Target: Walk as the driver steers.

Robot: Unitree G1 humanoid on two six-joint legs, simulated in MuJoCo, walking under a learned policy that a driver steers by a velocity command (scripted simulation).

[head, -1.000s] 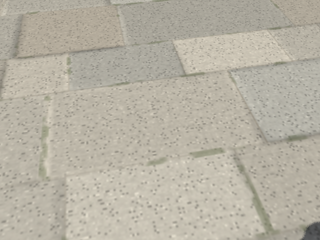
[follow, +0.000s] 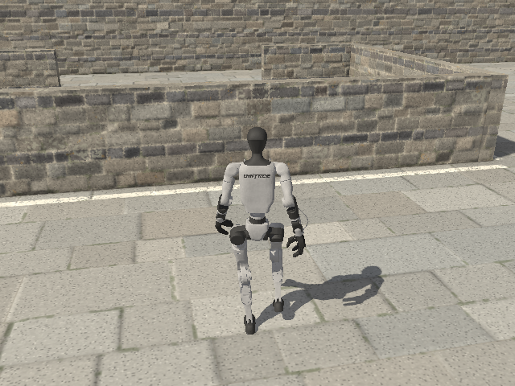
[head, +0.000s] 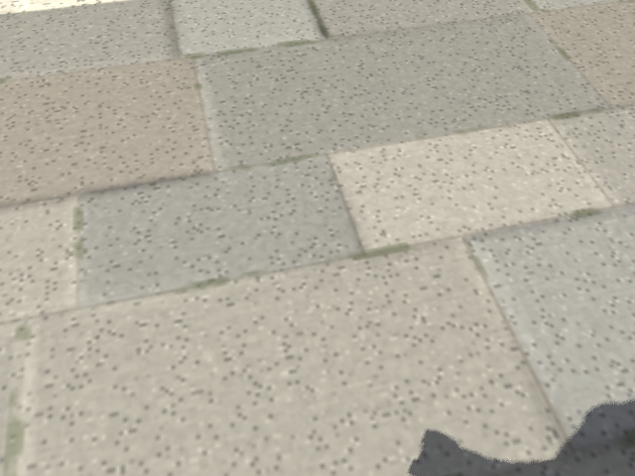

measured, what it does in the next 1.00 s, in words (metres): walks ahead, turning right: right foot, then left foot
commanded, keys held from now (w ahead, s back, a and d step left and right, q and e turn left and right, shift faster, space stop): e+shift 0.44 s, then w+e+shift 0.28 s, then w+shift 0.28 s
